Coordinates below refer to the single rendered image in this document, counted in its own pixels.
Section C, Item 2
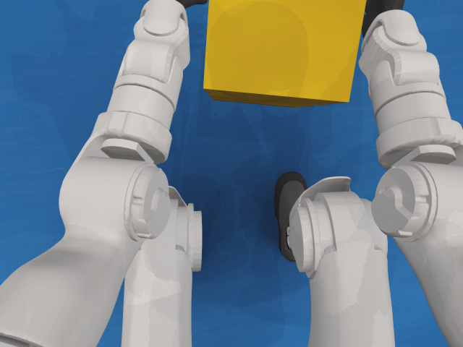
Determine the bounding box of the robot left upper arm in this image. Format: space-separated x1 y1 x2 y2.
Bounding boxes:
0 156 171 347

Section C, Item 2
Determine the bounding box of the right robot foot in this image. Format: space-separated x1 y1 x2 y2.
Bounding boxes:
274 171 307 262

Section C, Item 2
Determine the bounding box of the robot right upper arm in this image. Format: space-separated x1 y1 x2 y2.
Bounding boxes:
371 161 463 347

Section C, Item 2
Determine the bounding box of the robot right shin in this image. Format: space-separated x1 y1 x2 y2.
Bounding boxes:
287 176 388 258

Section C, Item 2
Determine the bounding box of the right robot hand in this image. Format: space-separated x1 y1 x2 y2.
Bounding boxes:
362 0 405 38

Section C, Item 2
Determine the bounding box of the robot left forearm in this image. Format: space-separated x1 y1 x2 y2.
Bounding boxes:
59 0 190 215

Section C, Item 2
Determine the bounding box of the carton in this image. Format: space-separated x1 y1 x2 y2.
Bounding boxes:
203 0 367 108

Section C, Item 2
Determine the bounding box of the robot right forearm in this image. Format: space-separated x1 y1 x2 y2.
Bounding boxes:
359 9 463 170

